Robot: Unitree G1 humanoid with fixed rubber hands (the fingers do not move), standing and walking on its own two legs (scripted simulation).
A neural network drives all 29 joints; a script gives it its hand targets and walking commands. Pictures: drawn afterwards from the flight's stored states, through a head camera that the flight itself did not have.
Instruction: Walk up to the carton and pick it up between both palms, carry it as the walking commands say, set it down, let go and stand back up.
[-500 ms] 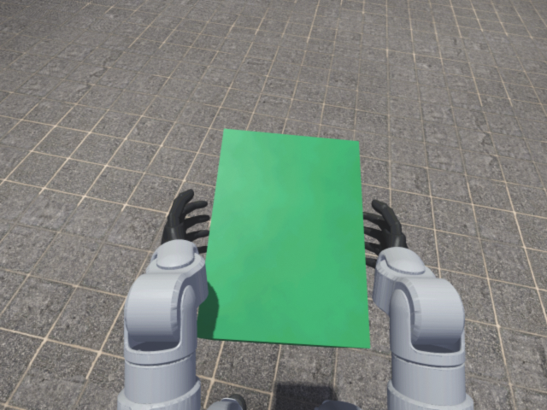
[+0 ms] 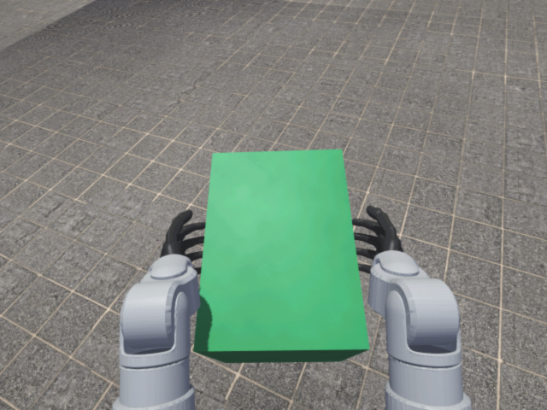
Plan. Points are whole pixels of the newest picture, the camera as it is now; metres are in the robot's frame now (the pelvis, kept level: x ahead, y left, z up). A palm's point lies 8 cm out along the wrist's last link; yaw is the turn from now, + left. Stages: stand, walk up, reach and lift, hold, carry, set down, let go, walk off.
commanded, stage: carry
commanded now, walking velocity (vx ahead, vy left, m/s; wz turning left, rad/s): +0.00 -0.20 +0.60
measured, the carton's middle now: (279, 263) +0.34 -0.01 +0.02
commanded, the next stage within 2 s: none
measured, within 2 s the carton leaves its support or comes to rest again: neither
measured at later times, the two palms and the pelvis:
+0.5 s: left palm (56, 358) +0.20 +0.25 +0.08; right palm (275, 282) +0.26 -0.01 +0.11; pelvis -0.05 +0.05 +0.00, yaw +11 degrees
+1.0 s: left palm (85, 399) +0.15 +0.19 +0.11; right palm (337, 326) +0.20 -0.07 +0.10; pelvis -0.10 +0.00 +0.00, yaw +12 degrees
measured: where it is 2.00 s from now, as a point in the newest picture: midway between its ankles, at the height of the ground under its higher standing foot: outside the picture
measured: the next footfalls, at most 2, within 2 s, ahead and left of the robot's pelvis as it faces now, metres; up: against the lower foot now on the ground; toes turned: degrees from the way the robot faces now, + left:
left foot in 0.26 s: +0.04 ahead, +0.12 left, +0.00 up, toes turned +16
right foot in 0.82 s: -0.01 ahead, -0.06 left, +0.00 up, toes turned +31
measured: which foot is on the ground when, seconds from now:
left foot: up 0.00-0.24, down 0.26-0.84, up 0.86-1.00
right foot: down 0.00-0.28, up 0.30-0.80, down 0.82-1.00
